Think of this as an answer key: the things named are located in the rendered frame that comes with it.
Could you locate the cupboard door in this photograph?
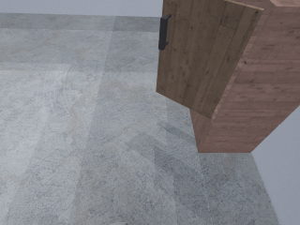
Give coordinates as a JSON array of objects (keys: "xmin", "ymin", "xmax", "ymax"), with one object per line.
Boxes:
[{"xmin": 156, "ymin": 0, "xmax": 264, "ymax": 119}]

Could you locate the handle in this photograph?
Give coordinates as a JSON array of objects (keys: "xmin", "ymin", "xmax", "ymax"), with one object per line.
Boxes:
[{"xmin": 158, "ymin": 14, "xmax": 172, "ymax": 51}]

